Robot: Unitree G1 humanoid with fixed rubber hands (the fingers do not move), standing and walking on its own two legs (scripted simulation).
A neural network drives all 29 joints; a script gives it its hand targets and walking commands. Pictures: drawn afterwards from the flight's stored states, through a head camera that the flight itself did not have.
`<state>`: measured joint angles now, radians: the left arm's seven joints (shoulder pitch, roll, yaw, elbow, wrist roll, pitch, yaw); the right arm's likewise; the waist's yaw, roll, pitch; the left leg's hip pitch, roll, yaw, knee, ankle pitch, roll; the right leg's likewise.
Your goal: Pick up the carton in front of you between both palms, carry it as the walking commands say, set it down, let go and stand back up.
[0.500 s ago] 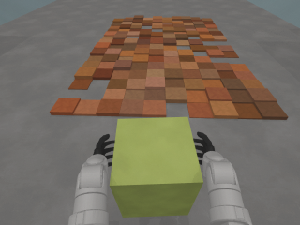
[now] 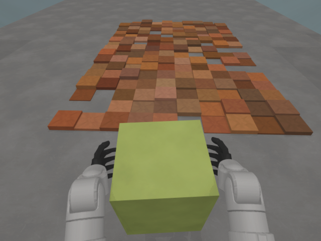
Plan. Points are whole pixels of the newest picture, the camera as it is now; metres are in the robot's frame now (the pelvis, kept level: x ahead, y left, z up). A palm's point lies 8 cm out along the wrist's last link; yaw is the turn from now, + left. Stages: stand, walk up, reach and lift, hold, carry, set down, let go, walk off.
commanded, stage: carry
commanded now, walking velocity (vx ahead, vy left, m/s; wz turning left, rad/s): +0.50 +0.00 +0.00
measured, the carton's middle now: (162, 179) +0.30 +0.01 +0.01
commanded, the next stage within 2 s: none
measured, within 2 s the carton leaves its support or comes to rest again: neither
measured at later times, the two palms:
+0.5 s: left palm (117, 103) +0.53 +0.16 +0.10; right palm (207, 103) +0.52 -0.14 +0.11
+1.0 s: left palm (125, 61) +0.84 +0.16 +0.12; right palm (191, 60) +0.86 -0.14 +0.11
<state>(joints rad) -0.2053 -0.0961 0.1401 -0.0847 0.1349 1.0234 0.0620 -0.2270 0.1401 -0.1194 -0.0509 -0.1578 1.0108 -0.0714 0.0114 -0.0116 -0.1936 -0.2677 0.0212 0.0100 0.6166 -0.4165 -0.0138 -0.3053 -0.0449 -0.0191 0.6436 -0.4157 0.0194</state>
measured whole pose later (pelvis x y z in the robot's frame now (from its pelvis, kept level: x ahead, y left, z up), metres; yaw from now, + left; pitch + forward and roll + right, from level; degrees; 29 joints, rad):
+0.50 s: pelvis +0.26 +0.01 +0.01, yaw +1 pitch +5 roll -2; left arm -0.16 -0.13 0.10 -0.36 0.12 1.21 0.09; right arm -0.16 0.13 -0.12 -0.37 -0.10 1.21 -0.09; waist -0.04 0.02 -0.11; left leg 0.01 0.03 0.15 0.26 -0.37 0.02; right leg -0.60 -0.05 -0.16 0.69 -0.20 -0.01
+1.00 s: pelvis +0.59 +0.00 +0.02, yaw +4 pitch +4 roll +2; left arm -0.13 -0.13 0.09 -0.40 0.09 1.19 0.09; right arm -0.12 0.13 -0.08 -0.42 -0.11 1.19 -0.10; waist 0.01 -0.01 -0.09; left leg -0.61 0.09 0.15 0.65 -0.09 0.00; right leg 0.00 -0.01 -0.21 0.23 -0.31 -0.04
